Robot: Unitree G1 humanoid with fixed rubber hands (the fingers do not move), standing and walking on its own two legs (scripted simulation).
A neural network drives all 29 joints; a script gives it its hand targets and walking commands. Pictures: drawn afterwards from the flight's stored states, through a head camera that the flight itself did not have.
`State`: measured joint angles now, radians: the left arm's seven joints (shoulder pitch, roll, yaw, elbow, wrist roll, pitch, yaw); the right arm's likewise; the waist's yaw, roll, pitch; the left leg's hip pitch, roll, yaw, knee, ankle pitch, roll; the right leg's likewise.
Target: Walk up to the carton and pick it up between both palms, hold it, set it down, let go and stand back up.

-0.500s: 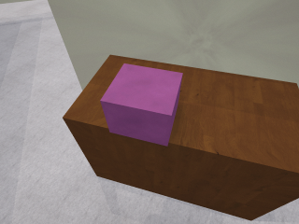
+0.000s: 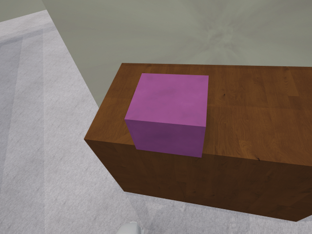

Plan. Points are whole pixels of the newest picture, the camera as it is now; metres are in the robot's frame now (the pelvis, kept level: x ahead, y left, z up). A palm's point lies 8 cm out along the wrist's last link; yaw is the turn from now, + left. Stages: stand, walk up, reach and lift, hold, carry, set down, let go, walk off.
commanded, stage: walk up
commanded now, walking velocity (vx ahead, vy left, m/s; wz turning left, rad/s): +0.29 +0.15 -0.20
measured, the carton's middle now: (170, 114) +0.50 +0.00 -0.05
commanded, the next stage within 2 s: none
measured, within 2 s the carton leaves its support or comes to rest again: neither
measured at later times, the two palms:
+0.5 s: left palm (61, 211) +0.20 +0.36 -0.16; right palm out of the picture +0.09 -0.12 -0.10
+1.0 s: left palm (112, 182) +0.28 +0.18 -0.11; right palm out of the picture +0.11 -0.28 -0.17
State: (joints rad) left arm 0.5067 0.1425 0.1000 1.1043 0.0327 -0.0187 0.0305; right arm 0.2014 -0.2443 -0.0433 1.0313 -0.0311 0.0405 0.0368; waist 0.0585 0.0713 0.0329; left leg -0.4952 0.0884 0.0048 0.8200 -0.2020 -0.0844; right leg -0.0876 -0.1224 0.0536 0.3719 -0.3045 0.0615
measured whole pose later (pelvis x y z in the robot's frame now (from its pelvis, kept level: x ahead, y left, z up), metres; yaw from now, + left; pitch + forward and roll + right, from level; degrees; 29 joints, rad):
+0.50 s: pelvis +0.13 +0.11 +0.00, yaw -3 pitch +1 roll -4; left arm 0.18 0.26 0.08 0.98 0.01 0.05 -0.01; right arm 0.36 -0.12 -0.01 1.00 -0.01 -0.05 -0.03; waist -0.02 -0.07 0.07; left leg -0.17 0.11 0.14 0.41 -0.25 0.01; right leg -0.55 0.02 0.05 1.14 -0.26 0.05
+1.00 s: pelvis +0.14 -0.02 -0.01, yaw -9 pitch +0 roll +2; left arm 0.13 0.14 0.02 0.92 0.00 -0.01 0.01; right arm 0.25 -0.27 -0.08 0.98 0.00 0.06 -0.01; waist -0.04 0.09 0.08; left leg -0.32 0.08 0.04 0.90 -0.52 0.00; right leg -0.28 -0.05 -0.07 0.52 -0.24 -0.02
